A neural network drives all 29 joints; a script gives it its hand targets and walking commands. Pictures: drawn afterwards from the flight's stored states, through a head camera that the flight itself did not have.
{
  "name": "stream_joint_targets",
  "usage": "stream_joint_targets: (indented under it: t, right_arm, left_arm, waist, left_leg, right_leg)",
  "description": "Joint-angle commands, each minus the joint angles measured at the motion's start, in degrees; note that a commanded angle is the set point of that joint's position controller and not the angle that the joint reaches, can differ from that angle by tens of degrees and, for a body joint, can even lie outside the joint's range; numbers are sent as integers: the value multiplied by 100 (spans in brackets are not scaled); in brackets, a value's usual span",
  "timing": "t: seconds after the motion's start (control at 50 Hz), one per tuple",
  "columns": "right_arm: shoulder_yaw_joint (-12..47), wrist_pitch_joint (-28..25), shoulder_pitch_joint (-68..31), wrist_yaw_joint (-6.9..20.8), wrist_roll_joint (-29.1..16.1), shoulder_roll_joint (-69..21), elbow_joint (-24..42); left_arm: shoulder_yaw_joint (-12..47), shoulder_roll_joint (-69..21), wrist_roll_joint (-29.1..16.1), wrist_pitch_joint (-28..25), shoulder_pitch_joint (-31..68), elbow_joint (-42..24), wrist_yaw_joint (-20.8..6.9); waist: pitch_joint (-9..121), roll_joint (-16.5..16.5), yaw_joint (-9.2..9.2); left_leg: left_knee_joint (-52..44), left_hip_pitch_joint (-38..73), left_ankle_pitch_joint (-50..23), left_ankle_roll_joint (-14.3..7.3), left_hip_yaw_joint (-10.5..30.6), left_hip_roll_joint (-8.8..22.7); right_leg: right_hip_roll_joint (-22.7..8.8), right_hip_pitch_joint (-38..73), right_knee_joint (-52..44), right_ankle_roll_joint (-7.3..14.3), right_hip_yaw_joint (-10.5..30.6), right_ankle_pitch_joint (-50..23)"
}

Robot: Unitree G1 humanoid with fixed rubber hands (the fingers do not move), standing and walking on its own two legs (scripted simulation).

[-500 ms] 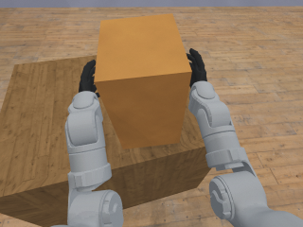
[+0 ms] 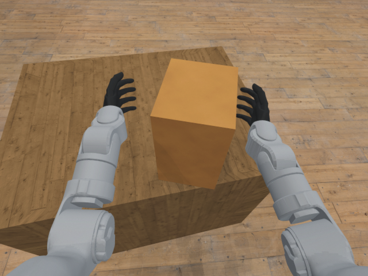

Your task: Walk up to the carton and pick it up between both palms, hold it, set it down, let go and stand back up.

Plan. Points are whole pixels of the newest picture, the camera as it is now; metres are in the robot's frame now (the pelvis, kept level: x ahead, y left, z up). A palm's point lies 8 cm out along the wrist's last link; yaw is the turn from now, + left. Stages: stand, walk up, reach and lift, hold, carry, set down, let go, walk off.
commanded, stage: set down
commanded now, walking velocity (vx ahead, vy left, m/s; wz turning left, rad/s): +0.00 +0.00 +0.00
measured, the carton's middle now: (194, 128) +0.46 -0.01 -0.01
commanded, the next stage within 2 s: none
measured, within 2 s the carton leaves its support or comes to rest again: neither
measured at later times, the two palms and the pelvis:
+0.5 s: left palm (107, 101) +0.40 +0.18 +0.14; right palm (251, 106) +0.41 -0.12 +0.14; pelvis -0.04 +0.00 +0.00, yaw +2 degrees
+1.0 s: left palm (120, 77) +0.46 +0.16 +0.16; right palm (243, 78) +0.46 -0.10 +0.17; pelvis -0.01 -0.01 +0.00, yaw +3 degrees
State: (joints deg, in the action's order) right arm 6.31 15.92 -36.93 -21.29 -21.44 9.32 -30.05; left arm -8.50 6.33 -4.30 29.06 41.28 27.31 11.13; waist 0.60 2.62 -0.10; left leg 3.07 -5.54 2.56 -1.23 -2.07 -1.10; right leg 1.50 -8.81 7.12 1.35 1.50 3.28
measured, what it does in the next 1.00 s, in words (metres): stands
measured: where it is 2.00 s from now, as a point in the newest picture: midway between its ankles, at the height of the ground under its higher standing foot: outside the picture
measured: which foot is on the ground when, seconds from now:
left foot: down 0.00-1.00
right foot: down 0.00-1.00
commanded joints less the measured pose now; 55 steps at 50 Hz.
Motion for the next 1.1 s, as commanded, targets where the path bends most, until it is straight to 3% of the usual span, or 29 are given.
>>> stream_joint_targets:
  t: [0.0, 0.04, 0.08, 0.12, 0.16, 0.22, 0.3, 0.42, 0.5, 0.58, 0.62, 0.72, 0.76, 0.94, 1.02, 1.08]
  right_arm:
    - [-298, -345, -2852, 188, 177, 636, 1514]
    - [-342, -255, -2753, 247, 297, 571, 1522]
    - [-413, -172, -2745, 327, 420, 648, 1551]
    - [-505, -82, -2878, 400, 522, 565, 1182]
    - [-617, -71, -3165, 475, 599, 548, 748]
    - [-700, -25, -3357, 497, 612, 535, 100]
    - [-839, -69, -3928, 457, 695, 433, -144]
    - [-1395, -262, -4783, 566, 1351, 273, -931]
    - [-1699, -417, -5493, 769, 1824, 13, -1440]
    - [-2062, -577, -5991, 944, 2264, -74, -1770]
    - [-2132, -659, -6309, 990, 2446, -350, -1860]
    - [-2231, -639, -6668, 1127, 2553, -241, -2174]
    - [-2199, -619, -6759, 1149, 2528, -75, -2401]
    - [-1983, -671, -6778, 930, 2315, -449, -2933]
    - [-2126, -717, -6762, 849, 2415, -398, -3104]
    - [-2273, -669, -6726, 870, 2519, -266, -3354]
  left_arm:
    - [293, 505, -113, -454, 2850, -1791, -44]
    - [373, 449, -61, -389, 2816, -2185, -54]
    - [305, 556, -27, -291, 2778, -2315, -43]
    - [272, 546, 58, -201, 2945, -2118, -89]
    - [216, 591, 91, -176, 3106, -1637, -156]
    - [269, 595, 89, -188, 3298, -953, -230]
    - [391, 563, -50, -392, 3800, -224, -263]
    - [384, 673, -72, -1064, 4769, 1057, -209]
    - [336, 558, 3, -1538, 5525, 1548, -99]
    - [-3, 595, 343, -1762, 5947, 1636, 110]
    - [-12, 309, 435, -1859, 6153, 1673, 163]
    - [-282, 324, 676, -1583, 6040, 1921, 183]
    - [-375, 424, 582, -1478, 5944, 2343, 120]
    - [-367, 634, 340, -1860, 6333, 3077, -170]
    - [-356, 718, 386, -2065, 6407, 3234, -218]
    - [-361, 808, 406, -2080, 6313, 3368, -185]
  waist:
    - [4641, -484, -145]
    - [4594, -580, -125]
    - [4304, -429, -198]
    - [3717, -433, -226]
    - [3229, -391, -281]
    - [2674, -456, -205]
    - [2722, -445, -132]
    - [2958, -267, -135]
    - [3656, -154, -136]
    - [4988, -237, -229]
    - [5597, -254, -143]
    - [6130, -520, -161]
    - [5743, -371, -175]
    - [4569, 9, 235]
    - [4920, -232, 360]
    - [5125, -475, 313]
  left_leg:
    - [1278, 1777, -4267, 198, 170, 3]
    - [1407, 1861, -4621, 263, 150, 16]
    - [1472, 1790, -4669, 294, 151, 36]
    - [1393, 1448, -4222, 302, 124, 22]
    - [1316, 1165, -3561, 264, 102, 35]
    - [1159, 949, -2616, 185, 108, 42]
    - [985, 662, -1934, 34, 158, 86]
    - [793, -241, -475, -198, 172, 115]
    - [813, -485, -175, -235, 192, 99]
    - [1140, 52, -1054, -105, 193, 37]
    - [1300, 359, -1799, -22, 206, 12]
    - [1539, 1054, -3096, 265, 202, -29]
    - [1528, 780, -3105, 303, 237, -31]
    - [737, -1309, -2120, 73, 271, -218]
    - [692, -903, -2495, 104, 311, -219]
    - [786, -499, -2804, 223, 313, -164]
  right_leg:
    - [-32, 1306, 727, 264, 95, -3253]
    - [7, 1136, 648, 346, 125, -3037]
    - [21, 951, 582, 368, 108, -2720]
    - [-19, 909, 494, 376, 125, -2230]
    - [-73, 754, 477, 351, 112, -1605]
    - [-114, 593, 423, 309, 87, -946]
    - [-180, 597, 402, 295, 97, -501]
    - [-264, 213, 535, 243, -10, 384]
    - [-244, -113, 666, 207, -86, 622]
    - [-139, -462, 736, 240, -241, 274]
    - [-101, -521, 647, 242, -272, -106]
    - [-30, -397, 474, 263, -341, -1152]
    - [-75, -50, 486, 196, -286, -1534]
    - [-402, 1977, 1085, -236, 86, -3727]
    - [-345, 1668, 954, -240, 38, -3730]
    - [-275, 1101, 700, -151, -47, -3320]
